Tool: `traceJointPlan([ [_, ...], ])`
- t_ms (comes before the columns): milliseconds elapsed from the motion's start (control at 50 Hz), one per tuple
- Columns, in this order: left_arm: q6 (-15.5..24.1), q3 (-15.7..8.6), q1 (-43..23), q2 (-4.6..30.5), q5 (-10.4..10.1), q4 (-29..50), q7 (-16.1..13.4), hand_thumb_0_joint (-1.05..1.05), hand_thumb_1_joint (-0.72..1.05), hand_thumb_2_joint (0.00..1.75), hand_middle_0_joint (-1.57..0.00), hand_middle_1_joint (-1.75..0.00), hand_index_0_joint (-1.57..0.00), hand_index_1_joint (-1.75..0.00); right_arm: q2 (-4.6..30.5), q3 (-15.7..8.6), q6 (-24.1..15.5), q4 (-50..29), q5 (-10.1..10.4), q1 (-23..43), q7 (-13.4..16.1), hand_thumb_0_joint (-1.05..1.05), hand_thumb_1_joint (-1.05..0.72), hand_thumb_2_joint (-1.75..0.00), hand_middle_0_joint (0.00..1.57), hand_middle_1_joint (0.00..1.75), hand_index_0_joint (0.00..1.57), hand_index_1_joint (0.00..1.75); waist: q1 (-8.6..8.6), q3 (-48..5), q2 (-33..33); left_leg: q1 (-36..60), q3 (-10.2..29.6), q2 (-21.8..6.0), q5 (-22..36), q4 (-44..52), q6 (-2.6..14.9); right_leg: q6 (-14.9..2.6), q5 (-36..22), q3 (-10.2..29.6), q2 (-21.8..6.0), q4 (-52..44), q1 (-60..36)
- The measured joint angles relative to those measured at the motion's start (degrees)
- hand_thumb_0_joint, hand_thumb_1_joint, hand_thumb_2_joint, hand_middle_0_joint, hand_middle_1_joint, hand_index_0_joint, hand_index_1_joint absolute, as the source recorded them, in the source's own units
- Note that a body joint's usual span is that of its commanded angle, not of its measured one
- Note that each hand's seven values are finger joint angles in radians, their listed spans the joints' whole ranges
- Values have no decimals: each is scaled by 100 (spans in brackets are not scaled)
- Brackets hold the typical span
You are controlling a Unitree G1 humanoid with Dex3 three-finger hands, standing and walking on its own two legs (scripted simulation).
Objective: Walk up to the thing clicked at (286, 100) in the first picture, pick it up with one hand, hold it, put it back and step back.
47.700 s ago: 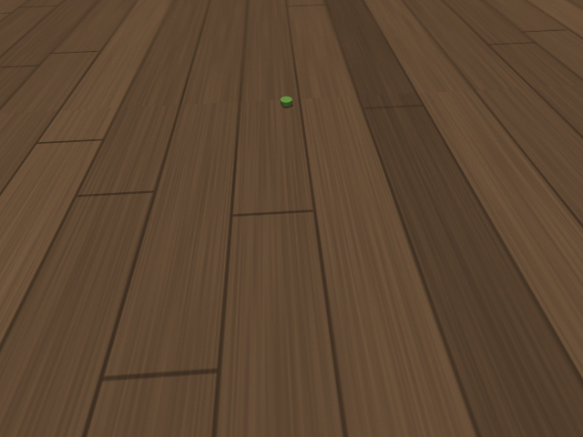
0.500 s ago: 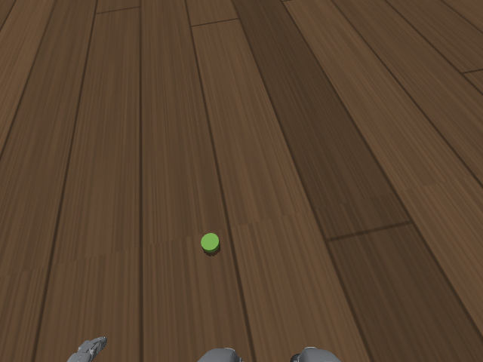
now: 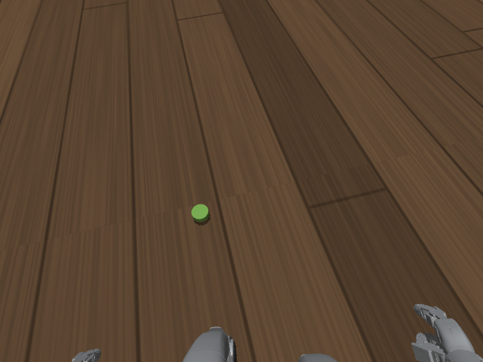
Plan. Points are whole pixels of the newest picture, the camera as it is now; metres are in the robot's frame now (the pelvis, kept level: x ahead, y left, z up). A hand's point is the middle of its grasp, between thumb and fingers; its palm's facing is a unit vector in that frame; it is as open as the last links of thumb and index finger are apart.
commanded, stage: step back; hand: left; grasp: from above
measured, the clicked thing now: (200, 213) +0.76 +0.26 -0.73
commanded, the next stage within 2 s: stand in 1.90 s
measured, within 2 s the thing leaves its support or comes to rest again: neither
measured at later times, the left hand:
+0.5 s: hand out of the picture -0.06 +0.28 -0.14, palm faces +0.10 -0.93 -0.36, open 7.4 cm
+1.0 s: hand out of the picture -0.25 +0.27 -0.12, palm faces +0.09 -0.90 -0.42, open 7.4 cm
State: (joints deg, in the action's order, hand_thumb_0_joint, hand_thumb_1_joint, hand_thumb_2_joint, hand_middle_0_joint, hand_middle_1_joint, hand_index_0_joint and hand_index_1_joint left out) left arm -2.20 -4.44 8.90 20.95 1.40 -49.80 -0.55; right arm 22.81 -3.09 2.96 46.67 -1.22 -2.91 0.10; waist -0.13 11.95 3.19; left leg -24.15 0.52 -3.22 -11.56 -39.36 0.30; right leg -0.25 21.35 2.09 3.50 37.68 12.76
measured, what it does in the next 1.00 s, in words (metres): walks backwards: left foot, then right foot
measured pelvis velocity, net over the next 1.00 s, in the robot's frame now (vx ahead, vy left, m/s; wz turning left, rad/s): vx -0.30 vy -0.01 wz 0.09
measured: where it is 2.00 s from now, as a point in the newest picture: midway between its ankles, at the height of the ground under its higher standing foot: outside the picture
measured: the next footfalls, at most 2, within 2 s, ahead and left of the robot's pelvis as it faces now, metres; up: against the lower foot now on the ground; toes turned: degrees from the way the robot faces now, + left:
left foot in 0.36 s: -0.12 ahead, +0.12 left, +0.00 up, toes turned +4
right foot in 0.72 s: -0.21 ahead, -0.14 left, +0.00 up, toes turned +4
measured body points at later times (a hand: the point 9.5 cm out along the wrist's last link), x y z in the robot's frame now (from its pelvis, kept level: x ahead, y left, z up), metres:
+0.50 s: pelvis -0.16 +0.01 +0.01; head -0.11 +0.03 +0.46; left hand -0.06 +0.33 -0.11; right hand -0.07 -0.30 -0.10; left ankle -0.16 +0.12 -0.72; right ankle -0.12 -0.13 -0.64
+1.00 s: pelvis -0.30 -0.01 +0.01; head -0.28 -0.02 +0.46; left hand -0.25 +0.32 -0.09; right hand -0.21 -0.32 -0.12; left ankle -0.33 +0.12 -0.71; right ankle -0.27 -0.13 -0.72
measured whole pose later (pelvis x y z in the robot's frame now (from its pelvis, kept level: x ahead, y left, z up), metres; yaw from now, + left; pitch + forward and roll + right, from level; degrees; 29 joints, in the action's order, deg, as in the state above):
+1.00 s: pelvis -0.30 -0.01 +0.01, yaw +5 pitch -2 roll +0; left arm -0.7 -4.1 11.6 21.2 3.1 -52.2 0.7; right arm 22.7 -3.0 1.9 55.2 -1.6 -13.2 -0.1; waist -1.5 4.1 2.1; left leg -15.4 3.9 1.2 -27.0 -41.2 -0.7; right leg -0.7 18.4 -0.8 -0.9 36.3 16.3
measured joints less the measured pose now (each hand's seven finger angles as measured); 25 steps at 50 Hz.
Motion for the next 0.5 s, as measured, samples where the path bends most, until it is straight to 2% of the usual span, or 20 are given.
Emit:
traceJointPlan([
  [20,11,21,53,-60,26,-4,35,0,91,90,-20,-30,-20,-30,31,-27,44,48,20,-37,11,1,-90,-89,21,30,20,30,48,-34,120,-99,195,65,-330,-144,7,-36,-54,-96,31,4,34],
  [40,12,51,132,-74,54,17,69,0,90,90,-20,-30,-20,-30,17,-44,88,105,20,-110,34,1,-90,-89,20,30,20,30,14,-120,94,-233,359,271,-883,-512,-13,-74,-81,-88,-30,56,126],
  [80,-6,67,272,-65,68,40,83,0,90,90,-20,-30,-20,-30,-27,-38,152,226,29,-258,46,1,-90,-89,20,30,20,30,-156,-255,-105,-417,513,696,-1426,-1516,-47,-120,-202,102,-215,46,271],
  [120,-46,54,325,-90,71,22,60,0,90,90,-20,-30,-20,-30,3,-32,140,285,65,-442,28,1,-91,-89,20,30,20,30,-160,-350,-154,-463,726,981,-1370,-2291,-60,-99,-425,132,-343,-182,318],
  [180,-83,8,237,-100,92,91,28,1,90,90,-21,-30,-20,-30,85,-35,85,368,69,-740,54,1,-90,-89,20,30,20,30,-98,-441,-104,-296,883,1093,-1284,-2775,-148,-65,-682,21,-438,-379,501],
  [260,-30,-1,-35,-57,107,345,-44,1,90,90,-21,-30,-20,-30,139,-19,89,503,39,-973,109,1,-91,-89,20,30,20,30,1,-324,-41,315,719,846,-1656,-1959,-242,-20,-888,-219,-526,-350,788],
  [300,-21,3,-217,-1,99,468,-76,0,90,90,-20,-30,-20,-30,95,-8,91,533,9,-1010,111,1,-91,-90,20,30,20,30,51,-213,-90,645,516,661,-1769,-1176,-203,15,-952,-349,-608,-234,950],
  [340,-40,23,-388,81,61,556,-82,0,90,90,-20,-30,-20,-30,36,0,53,533,-16,-1018,91,1,-91,-90,20,30,20,30,93,-118,-186,1003,329,514,-1480,-222,-116,69,-982,-447,-698,-28,1150],
  [380,-101,16,-529,226,14,554,-82,0,90,90,-20,-30,-20,-30,-142,-8,17,587,-60,-902,71,1,-91,-89,20,30,20,30,41,72,-597,1181,109,702,-1062,183,10,100,-1009,-259,-909,216,1299],
  [400,-137,11,-529,248,-10,507,-89,0,90,90,-20,-30,-20,-30,-213,7,17,578,-96,-873,38,1,-91,-89,20,30,20,30,-9,101,-726,1182,14,739,-1019,182,50,59,-625,-100,-867,398,1377],
  [440,-227,22,-459,174,-16,343,-111,0,90,90,-20,-30,-20,-30,-238,53,19,520,-139,-883,-40,1,-91,-89,20,30,20,30,105,-5,-602,1069,112,571,-954,125,107,47,530,98,-434,1285,1545],
  [460,-266,33,-428,140,-24,262,-104,0,90,90,-20,-30,-20,-30,-249,64,9,505,-156,-893,-46,1,-90,-89,20,30,20,30,179,-68,-516,1034,207,481,-872,180,117,32,779,188,-205,1811,1593],
  [500,-290,47,-335,121,-84,187,-73,0,90,90,-20,-30,-20,-30,-281,101,5,483,-176,-894,-17,1,-90,-89,21,30,21,30,183,-231,-475,973,256,373,-643,411,109,-3,824,415,141,2731,1656],
])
